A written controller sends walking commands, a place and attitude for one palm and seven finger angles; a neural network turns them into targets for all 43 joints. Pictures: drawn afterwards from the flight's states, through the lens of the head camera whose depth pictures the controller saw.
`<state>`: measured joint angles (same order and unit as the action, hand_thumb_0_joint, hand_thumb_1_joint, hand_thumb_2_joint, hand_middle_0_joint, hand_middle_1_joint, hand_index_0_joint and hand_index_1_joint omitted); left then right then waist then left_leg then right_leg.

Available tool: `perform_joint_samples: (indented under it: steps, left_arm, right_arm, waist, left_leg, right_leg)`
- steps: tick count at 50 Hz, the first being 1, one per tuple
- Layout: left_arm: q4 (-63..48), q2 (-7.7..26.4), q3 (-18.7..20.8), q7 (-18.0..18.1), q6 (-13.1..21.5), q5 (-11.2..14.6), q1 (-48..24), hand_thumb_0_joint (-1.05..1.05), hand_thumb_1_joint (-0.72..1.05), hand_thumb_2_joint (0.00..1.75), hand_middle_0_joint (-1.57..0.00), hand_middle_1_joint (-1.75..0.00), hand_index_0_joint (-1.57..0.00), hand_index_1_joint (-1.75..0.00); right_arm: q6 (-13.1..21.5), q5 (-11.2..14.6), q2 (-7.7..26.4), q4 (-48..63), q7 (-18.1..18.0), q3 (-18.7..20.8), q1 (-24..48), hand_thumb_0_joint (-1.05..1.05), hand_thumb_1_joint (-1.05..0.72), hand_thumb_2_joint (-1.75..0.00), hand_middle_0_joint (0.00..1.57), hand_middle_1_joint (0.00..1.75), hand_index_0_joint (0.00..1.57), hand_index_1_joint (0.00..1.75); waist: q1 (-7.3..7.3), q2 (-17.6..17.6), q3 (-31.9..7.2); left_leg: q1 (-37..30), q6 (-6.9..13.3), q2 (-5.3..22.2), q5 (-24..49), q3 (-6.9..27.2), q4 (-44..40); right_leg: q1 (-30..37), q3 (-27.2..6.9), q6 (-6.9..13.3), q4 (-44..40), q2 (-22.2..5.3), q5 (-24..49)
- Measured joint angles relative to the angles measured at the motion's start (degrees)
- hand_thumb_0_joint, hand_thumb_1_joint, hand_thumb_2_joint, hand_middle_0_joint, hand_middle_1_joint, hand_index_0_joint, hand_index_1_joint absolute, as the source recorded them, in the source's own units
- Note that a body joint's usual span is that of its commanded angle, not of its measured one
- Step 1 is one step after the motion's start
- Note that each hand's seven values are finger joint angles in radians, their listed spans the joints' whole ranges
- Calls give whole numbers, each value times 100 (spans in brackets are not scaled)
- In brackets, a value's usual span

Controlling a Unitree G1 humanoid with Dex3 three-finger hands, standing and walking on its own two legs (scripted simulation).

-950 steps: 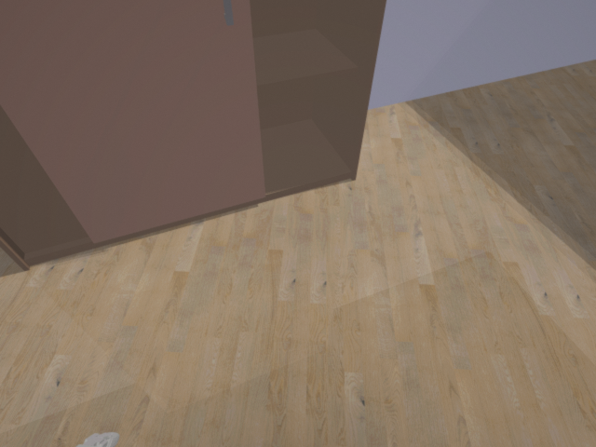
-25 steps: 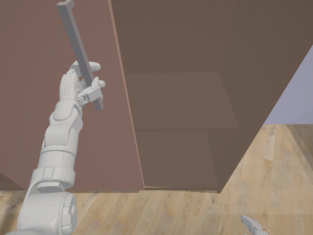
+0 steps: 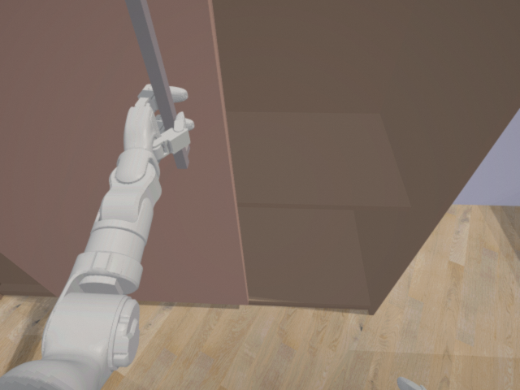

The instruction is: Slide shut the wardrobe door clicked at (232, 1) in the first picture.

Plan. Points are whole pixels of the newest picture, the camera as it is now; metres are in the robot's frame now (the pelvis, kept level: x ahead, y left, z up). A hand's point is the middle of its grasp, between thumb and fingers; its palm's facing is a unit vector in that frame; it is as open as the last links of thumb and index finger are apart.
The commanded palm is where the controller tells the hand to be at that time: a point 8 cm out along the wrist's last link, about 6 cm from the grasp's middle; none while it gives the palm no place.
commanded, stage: tug the door sideways, standing still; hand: left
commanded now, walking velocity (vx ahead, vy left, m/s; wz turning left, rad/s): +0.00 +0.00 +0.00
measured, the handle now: (166, 90) +0.50 +0.18 +0.21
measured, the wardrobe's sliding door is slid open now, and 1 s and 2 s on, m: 0.47 0.45 0.29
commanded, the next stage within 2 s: step sideways, sliding the door along in 0.08 s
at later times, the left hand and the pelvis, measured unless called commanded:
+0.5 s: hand (185, 134) +0.45 +0.15 +0.17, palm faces +0.26 -0.94 -0.21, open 6.0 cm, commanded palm +0.42 +0.16 +0.17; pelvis -0.01 -0.03 -0.01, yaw -1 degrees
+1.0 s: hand (203, 131) +0.46 +0.13 +0.17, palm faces +0.48 -0.87 -0.11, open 6.5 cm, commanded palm +0.42 +0.09 +0.17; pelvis +0.06 -0.15 -0.01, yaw +9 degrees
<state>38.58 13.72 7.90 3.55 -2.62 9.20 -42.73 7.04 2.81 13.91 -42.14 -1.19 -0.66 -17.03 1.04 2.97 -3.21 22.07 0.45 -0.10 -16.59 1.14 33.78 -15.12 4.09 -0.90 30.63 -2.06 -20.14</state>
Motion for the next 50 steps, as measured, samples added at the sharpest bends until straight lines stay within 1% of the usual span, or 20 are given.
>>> perform_joint_samples:
  steps: [10,13,16,21,24,26,28,29,30,31,34,36,38,41,44,45,46,47,48,50]
  left_arm:
    - [138,8,-51,51,108,-2,-94,0,80,84,-31,-139,-25,-140]
    - [148,257,40,-55,355,-308,-32,-1,76,84,-33,-138,-27,-140]
    - [147,491,10,-4,545,-419,-11,-3,73,84,-37,-139,-29,-140]
    - [136,726,83,185,556,-391,-94,-4,72,85,-42,-139,-28,-140]
    - [195,676,159,328,488,-379,-146,-4,73,85,-43,-139,-25,-140]
    - [243,588,134,391,450,-388,-186,-3,74,85,-41,-138,-24,-140]
    - [253,490,79,389,459,-386,-265,-3,75,86,-39,-138,-24,-140]
    - [217,442,36,397,477,-375,-295,-2,75,86,-39,-138,-24,-140]
    - [138,410,-9,420,498,-345,-301,-2,76,86,-40,-138,-24,-140]
    - [5,393,-35,457,510,-283,-269,-1,76,86,-40,-138,-24,-140]
    - [-393,448,-37,511,532,-88,-239,-1,78,87,-42,-139,-21,-140]
    - [-655,451,1,537,470,-63,-233,0,78,88,-43,-139,-19,-140]
    - [-865,427,4,568,401,-70,-253,0,78,88,-43,-139,-17,-140]
    - [-1067,414,-2,543,328,-100,-261,-1,78,88,-43,-139,-14,-140]
    - [-1210,468,28,505,292,-118,-158,-1,77,88,-44,-139,-12,-140]
    - [-1276,476,81,512,301,-137,-93,-1,77,88,-44,-139,-11,-140]
    - [-1354,457,158,540,337,-168,-14,-1,77,88,-44,-140,-10,-140]
    - [-1423,436,211,557,360,-198,55,-2,77,88,-44,-140,-9,-140]
    - [-1488,406,248,559,373,-220,122,-2,77,88,-44,-140,-9,-140]
    - [-1713,287,275,601,334,-241,291,-1,77,88,-45,-140,-8,-140]
  right_arm:
    - [159,-2,27,17,41,16,60,1,-90,-90,20,30,20,30]
    - [46,-42,58,116,-56,-60,216,1,-90,-90,20,30,20,30]
    - [-107,-52,24,235,-155,-30,305,1,-90,-90,20,30,20,30]
    - [-369,-37,-31,358,-248,-33,366,1,-90,-90,20,30,20,30]
    - [-527,6,42,293,-267,-51,328,1,-90,-90,20,30,20,30]
    - [-619,56,66,163,-278,-42,261,1,-90,-90,20,30,20,30]
    - [-667,92,34,-12,-294,-33,233,1,-90,-90,20,30,20,30]
    - [-665,92,18,-65,-300,-30,219,1,-90,-90,20,30,20,30]
    - [-647,88,14,-77,-301,-33,206,1,-90,-90,20,30,20,30]
    - [-617,82,49,-35,-289,-23,204,1,-90,-90,20,30,20,30]
    - [-596,75,13,89,-152,117,419,1,-90,-90,20,30,20,30]
    - [-611,70,-18,189,-83,151,566,1,-90,-90,20,30,20,30]
    - [-592,83,-41,297,-35,161,658,1,-90,-90,20,30,20,30]
    - [-540,104,-101,437,9,141,739,1,-90,-90,20,30,20,30]
    - [-514,129,-169,563,41,107,799,1,-90,-90,20,30,20,30]
    - [-509,141,-163,587,59,102,859,1,-90,-90,20,30,20,30]
    - [-501,153,-123,571,65,118,980,1,-90,-90,20,30,20,30]
    - [-492,167,-97,536,61,152,1098,1,-90,-90,20,30,20,30]
    - [-480,178,-84,483,47,187,1200,1,-90,-90,20,30,20,30]
    - [-428,165,-23,431,-36,234,1327,1,-90,-90,20,30,20,30]
  waist:
    - [-17,0,20]
    - [-41,35,211]
    - [-21,17,375]
    - [-13,-6,688]
    - [-58,271,855]
    - [-75,399,865]
    - [-35,280,923]
    - [22,168,967]
    - [95,51,1005]
    - [174,23,1036]
    - [223,-122,1374]
    - [235,-124,1594]
    - [291,-62,1775]
    - [444,12,1956]
    - [597,76,1993]
    - [610,153,2014]
    - [550,319,2089]
    - [465,414,2129]
    - [404,403,2116]
    - [351,281,2009]
  left_leg:
    - [55,12,-14,16,-1,31]
    - [-38,25,51,12,-120,15]
    - [-72,12,112,1,-242,40]
    - [-122,-77,164,-107,-289,250]
    - [-153,-175,318,-237,-33,484]
    - [-60,-53,428,-231,67,777]
    - [39,56,373,-429,12,1306]
    - [-12,110,314,-480,-69,1308]
    - [-172,185,263,-181,-170,963]
    - [-402,201,291,171,-204,535]
    - [-722,-157,265,-280,-189,238]
    - [-826,-271,299,-259,-74,139]
    - [-916,-361,398,-221,73,76]
    - [-1082,-549,582,-314,257,97]
    - [-1218,-760,793,-589,409,328]
    - [-1225,-788,900,-702,469,496]
    - [-1193,-724,1059,-585,530,691]
    - [-1087,-574,1158,-288,565,891]
    - [-949,-442,1127,-312,597,1097]
    - [-764,-236,882,-661,523,1201]
  right_leg:
    - [-59,-8,-10,44,-13,9]
    - [-37,-135,-38,46,36,43]
    - [-117,-258,-14,198,79,34]
    - [-318,-318,158,747,226,-406]
    - [-46,-114,312,542,423,-29]
    - [164,84,409,335,539,-92]
    - [348,209,484,224,516,-137]
    - [408,223,505,221,471,-163]
    - [384,208,510,354,416,-208]
    - [199,193,455,752,410,-220]
    - [-558,-244,303,2477,416,-597]
    - [-902,-391,255,2717,341,-697]
    - [-1076,-426,215,2345,204,-465]
    - [-1016,-389,140,1560,34,105]
    - [-575,-264,102,749,22,697]
    - [-414,-175,95,572,87,949]
    - [-278,-20,112,539,203,944]
    - [-183,128,149,509,256,862]
    - [-152,226,189,490,232,772]
    - [-166,322,238,401,104,687]
